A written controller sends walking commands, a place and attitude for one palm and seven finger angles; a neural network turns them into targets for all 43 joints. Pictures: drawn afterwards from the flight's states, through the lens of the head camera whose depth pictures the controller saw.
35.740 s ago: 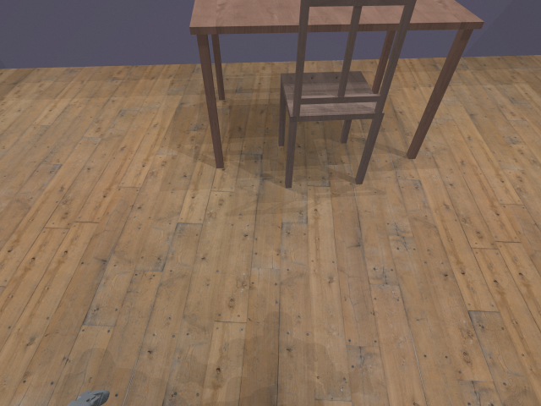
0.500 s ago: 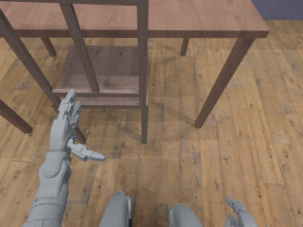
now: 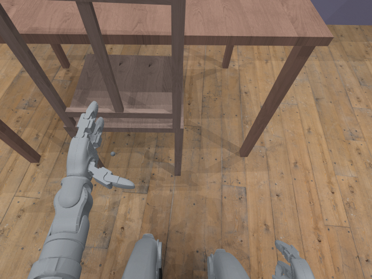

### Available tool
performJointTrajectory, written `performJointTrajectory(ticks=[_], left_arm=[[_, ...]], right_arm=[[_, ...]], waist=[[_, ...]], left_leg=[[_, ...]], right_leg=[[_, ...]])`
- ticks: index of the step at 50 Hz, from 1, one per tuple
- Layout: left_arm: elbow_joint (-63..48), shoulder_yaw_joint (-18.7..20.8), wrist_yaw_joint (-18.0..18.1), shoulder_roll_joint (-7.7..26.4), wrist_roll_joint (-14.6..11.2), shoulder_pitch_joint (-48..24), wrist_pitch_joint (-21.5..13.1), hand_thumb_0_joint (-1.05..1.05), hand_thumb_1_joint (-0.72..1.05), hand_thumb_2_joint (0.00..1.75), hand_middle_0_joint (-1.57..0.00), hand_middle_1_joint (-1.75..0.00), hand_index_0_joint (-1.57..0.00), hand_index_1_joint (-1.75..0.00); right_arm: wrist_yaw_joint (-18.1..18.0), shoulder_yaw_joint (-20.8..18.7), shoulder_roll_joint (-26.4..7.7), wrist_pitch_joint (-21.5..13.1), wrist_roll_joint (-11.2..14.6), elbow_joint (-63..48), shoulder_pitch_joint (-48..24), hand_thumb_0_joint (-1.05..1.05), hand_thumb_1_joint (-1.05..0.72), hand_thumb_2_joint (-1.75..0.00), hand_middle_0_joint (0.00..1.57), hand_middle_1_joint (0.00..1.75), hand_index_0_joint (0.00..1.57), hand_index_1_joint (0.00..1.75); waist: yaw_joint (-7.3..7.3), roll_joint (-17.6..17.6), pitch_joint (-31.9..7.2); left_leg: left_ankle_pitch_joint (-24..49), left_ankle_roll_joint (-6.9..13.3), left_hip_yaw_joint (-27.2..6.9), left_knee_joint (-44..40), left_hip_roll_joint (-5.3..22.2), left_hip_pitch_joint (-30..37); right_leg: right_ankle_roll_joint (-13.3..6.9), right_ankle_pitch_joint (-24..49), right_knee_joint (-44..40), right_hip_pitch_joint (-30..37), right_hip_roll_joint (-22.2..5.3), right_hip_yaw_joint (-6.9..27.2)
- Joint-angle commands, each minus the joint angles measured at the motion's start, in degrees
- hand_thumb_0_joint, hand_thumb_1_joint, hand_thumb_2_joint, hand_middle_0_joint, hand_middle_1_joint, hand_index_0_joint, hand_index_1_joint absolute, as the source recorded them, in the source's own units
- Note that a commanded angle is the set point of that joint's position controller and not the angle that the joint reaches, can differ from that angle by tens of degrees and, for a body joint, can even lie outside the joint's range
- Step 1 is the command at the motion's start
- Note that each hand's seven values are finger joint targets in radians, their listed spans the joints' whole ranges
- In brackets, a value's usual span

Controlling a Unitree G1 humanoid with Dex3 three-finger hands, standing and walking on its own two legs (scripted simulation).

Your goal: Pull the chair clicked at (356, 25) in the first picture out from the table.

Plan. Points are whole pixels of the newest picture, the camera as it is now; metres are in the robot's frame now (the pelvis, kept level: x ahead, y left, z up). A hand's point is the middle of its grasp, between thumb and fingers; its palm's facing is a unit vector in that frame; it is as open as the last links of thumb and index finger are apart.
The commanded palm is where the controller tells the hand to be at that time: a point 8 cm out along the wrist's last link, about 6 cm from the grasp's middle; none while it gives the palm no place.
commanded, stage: push the fingers through the gap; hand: left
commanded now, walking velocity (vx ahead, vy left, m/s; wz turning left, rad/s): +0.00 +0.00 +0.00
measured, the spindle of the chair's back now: (105, 68) +0.60 +0.23 +0.05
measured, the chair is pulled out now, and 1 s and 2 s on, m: -0.09 -0.09 -0.09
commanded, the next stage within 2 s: hook a spindle and tug to test in 1.40 s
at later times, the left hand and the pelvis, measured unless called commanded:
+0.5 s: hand (119, 130) +0.43 +0.16 +0.03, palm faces +0.06 -1.00 -0.04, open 16.9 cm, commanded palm +0.40 +0.21 +0.03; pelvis +0.00 -0.01 +0.00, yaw -1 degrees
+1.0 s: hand (122, 114) +0.47 +0.17 +0.03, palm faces +0.07 -1.00 -0.03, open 16.9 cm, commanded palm +0.45 +0.21 +0.03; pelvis +0.00 +0.00 -0.01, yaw -2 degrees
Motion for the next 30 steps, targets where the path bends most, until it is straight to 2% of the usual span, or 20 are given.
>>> performJointTrajectory(ticks=[1,4,6,7,8,9,10,11,12,13,14,15,17,19,22,24,26,28,29,30], left_arm=[[-11.15,2.46,-0.03,7.75,-0.07,-16.72,-3.85,0.0,-0.5,0.3,-0.06,-0.08,-0.06,-0.08],[-9.74,2.52,0.07,7.62,-0.03,-16.49,-3.55,0.0,-0.5,0.3,-0.06,-0.08,-0.06,-0.08],[-7.6,2.36,0.43,7.37,0.22,-18.35,-3.28,0.0,-0.5,0.3,-0.06,-0.08,-0.06,-0.08],[-6.89,3.61,0.76,8.57,0.35,-19.97,-3.45,0.0,-0.5,0.3,-0.06,-0.08,-0.06,-0.08],[-5.79,4.03,1.01,9.33,0.55,-21.87,-3.65,0.0,-0.5,0.3,-0.06,-0.08,-0.06,-0.08],[-5.45,5.76,1.32,10.88,0.82,-22.7,-4.14,0.0,-0.5,0.3,-0.06,-0.08,-0.06,-0.08],[-4.84,4.42,1.43,9.55,1.1,-24.14,-4.41,0.0,-0.5,0.3,-0.06,-0.08,-0.06,-0.08],[-4.92,4.4,1.54,9.34,1.02,-25.38,-4.7,0.0,-0.5,0.3,-0.06,-0.08,-0.06,-0.08],[-4.93,5.06,1.69,10.19,1.1,-25.85,-4.96,0.0,-0.5,0.3,-0.06,-0.08,-0.06,-0.08],[-4.71,5.36,1.64,10.97,1.18,-26.97,-5.22,0.0,-0.5,0.3,-0.06,-0.08,-0.06,-0.08],[-4.07,6.52,1.7,11.85,1.24,-27.01,-5.46,0.0,-0.5,0.3,-0.06,-0.08,-0.06,-0.08],[-3.24,5.41,1.46,10.68,1.23,-27.27,-5.34,0.0,-0.5,0.3,-0.06,-0.08,-0.06,-0.08],[-0.93,6.9,1.21,12.15,1.12,-28.61,-5.21,0.0,-0.5,0.3,-0.06,-0.08,-0.06,-0.08],[0.07,7.74,0.93,12.98,1.13,-29.06,-5.35,0.0,-0.5,0.3,-0.06,-0.08,-0.06,-0.08],[1.64,8.74,0.31,13.89,0.83,-29.56,-5.07,0.0,-0.5,0.3,-0.06,-0.08,-0.06,-0.08],[2.92,9.24,-0.05,14.53,1.03,-30.4,-5.25,0.0,-0.5,0.3,-0.06,-0.08,-0.06,-0.08],[3.59,8.5,-0.24,13.89,0.94,-32.98,-5.45,0.0,-0.5,0.3,-0.06,-0.08,-0.06,-0.08],[4.42,8.81,-0.29,14.48,1.05,-35.23,-6.0,0.0,-0.5,0.3,-0.06,-0.08,-0.06,-0.08],[3.92,9.37,-0.41,15.13,0.99,-36.15,-6.39,0.0,-0.5,0.3,-0.06,-0.08,-0.06,-0.08],[5.33,9.75,-0.58,15.24,1.04,-35.05,-6.37,0.0,-0.5,0.3,-0.06,-0.08,-0.06,-0.08]], right_arm=[[-0.71,-3.28,-8.73,-1.9,-0.12,-5.92,2.46,0.0,-0.9,-0.9,0.2,0.3,0.2,0.3],[-0.49,-3.3,-8.78,-1.61,-0.12,-5.98,2.84,0.0,-0.9,-0.9,0.2,0.3,0.2,0.3],[-0.35,-3.25,-8.68,-1.14,-0.05,-5.69,2.96,0.0,-0.9,-0.9,0.2,0.3,0.2,0.3],[-0.41,-3.24,-8.83,-1.01,-0.08,-5.42,3.08,0.0,-0.9,-0.9,0.2,0.3,0.2,0.3],[-0.55,-3.16,-8.98,-0.98,-0.15,-5.1,3.41,0.0,-0.9,-0.9,0.2,0.3,0.2,0.3],[-0.61,-3.22,-9.02,-0.87,-0.19,-5.08,3.29,0.0,-0.9,-0.9,0.2,0.3,0.2,0.3],[-0.51,-3.09,-8.74,-0.86,-0.24,-5.01,3.38,0.0,-0.9,-0.9,0.2,0.3,0.2,0.3],[-0.43,-3.22,-8.81,-0.9,-0.33,-4.82,3.78,0.0,-0.9,-0.9,0.2,0.3,0.2,0.3],[-0.42,-3.28,-8.88,-0.88,-0.41,-4.8,3.96,0.0,-0.9,-0.9,0.2,0.3,0.2,0.3],[-0.49,-3.33,-9.05,-0.97,-0.43,-4.55,4.25,0.0,-0.9,-0.9,0.2,0.3,0.2,0.3],[-0.51,-3.34,-9.04,-0.91,-0.5,-4.3,4.47,0.0,-0.9,-0.9,0.2,0.3,0.2,0.3],[-0.38,-3.27,-8.89,-0.81,-0.51,-4.15,4.7,0.0,-0.9,-0.9,0.2,0.3,0.2,0.3],[-0.37,-3.29,-9.08,-0.57,-0.45,-3.63,5.1,0.0,-0.9,-0.9,0.2,0.3,0.2,0.3],[-0.3,-3.22,-9.1,-0.48,-0.44,-3.48,5.43,0.0,-0.9,-0.9,0.2,0.3,0.2,0.3],[-0.22,-3.32,-9.04,-0.09,-0.47,-3.1,6.15,0.0,-0.9,-0.9,0.2,0.3,0.2,0.3],[-0.18,-3.3,-9.19,0.1,-0.47,-2.78,6.48,0.0,-0.9,-0.9,0.2,0.3,0.2,0.3],[-0.06,-3.27,-9.12,0.29,-0.44,-2.35,6.86,0.0,-0.9,-0.9,0.2,0.3,0.2,0.3],[-0.18,-3.45,-9.49,0.17,-0.57,-2.0,7.32,0.0,-0.9,-0.9,0.2,0.3,0.2,0.3],[-0.16,-3.46,-9.4,0.11,-0.56,-1.81,7.36,0.0,-0.9,-0.9,0.2,0.3,0.2,0.3],[-0.1,-3.51,-9.43,0.25,-0.64,-1.75,7.67,0.0,-0.9,-0.9,0.2,0.3,0.2,0.3]], waist=[[-1.39,2.94,-21.07],[-1.3,2.38,-21.79],[-1.88,1.49,-19.35],[-1.83,0.99,-19.2],[-2.44,-0.21,-18.61],[-1.71,1.35,-19.7],[-2.12,2.37,-19.26],[-2.37,1.93,-20.42],[-2.13,2.32,-21.56],[-2.48,2.46,-22.27],[-2.04,2.74,-23.4],[-2.47,2.94,-23.11],[-2.67,1.01,-22.39],[-2.34,2.75,-23.12],[-2.6,0.94,-23.76],[-2.69,2.35,-23.84],[-3.42,2.15,-22.71],[-4.04,1.26,-23.16],[-3.62,3.18,-24.5],[-3.47,2.12,-24.55]], left_leg=[[13.92,0.32,-1.48,-8.7,-1.07,27.94],[15.04,0.42,-1.33,-8.59,-1.07,27.69],[12.6,0.43,-1.07,-8.7,-1.18,25.66],[11.51,0.47,-1.06,-8.63,-1.19,24.61],[11.32,0.75,-1.2,-8.14,-1.21,23.58],[10.84,0.55,-0.89,-8.14,-1.25,23.41],[10.76,0.44,-0.88,-8.3,-1.33,23.99],[11.35,0.51,-0.9,-8.13,-1.28,24.6],[11.93,0.51,-0.78,-8.0,-1.27,24.93],[12.81,0.62,-0.83,-7.59,-1.21,25.12],[13.56,0.47,-0.87,-7.67,-1.08,25.74],[13.99,0.53,-0.6,-7.56,-1.22,25.55],[12.99,0.68,-0.33,-7.27,-1.24,23.32],[13.76,0.67,-0.09,-7.1,-1.24,23.34],[15.01,0.86,0.54,-6.63,-1.34,21.65],[15.39,0.84,0.61,-6.34,-1.27,21.74],[14.65,0.87,0.51,-6.38,-1.23,21.68],[14.67,1.05,0.08,-6.07,-1.13,21.65],[15.0,0.93,0.34,-6.0,-1.13,22.32],[15.04,0.89,0.35,-6.07,-1.18,22.08]], right_leg=[[-1.56,15.65,-11.86,0.3,1.4,0.3],[-1.5,16.8,-11.7,0.76,1.48,0.42],[-1.32,15.29,-12.29,0.46,1.47,0.54],[-1.32,14.44,-12.27,0.34,1.46,0.64],[-1.29,14.35,-11.97,-0.03,1.64,0.69],[-1.3,13.88,-11.95,0.04,1.46,1.14],[-1.37,13.69,-11.87,-0.57,1.47,0.94],[-1.31,14.1,-11.83,-0.41,1.49,0.94],[-1.32,14.68,-11.92,0.23,1.5,1.15],[-1.33,15.32,-11.56,0.06,1.55,1.28],[-1.32,15.91,-11.35,0.19,1.56,1.29],[-1.21,16.68,-11.51,0.47,1.55,1.39],[-1.06,16.71,-11.71,1.49,1.62,1.62],[-1.12,17.48,-11.44,1.52,1.62,1.96],[-0.83,20.41,-11.53,4.23,1.58,2.46],[-0.88,20.5,-11.21,3.19,1.62,2.52],[-0.79,19.67,-11.51,2.48,1.71,2.42],[-0.77,19.21,-11.21,1.59,1.87,2.34],[-0.78,19.5,-11.26,1.9,1.7,2.62],[-0.8,19.64,-11.33,2.51,1.76,2.53]])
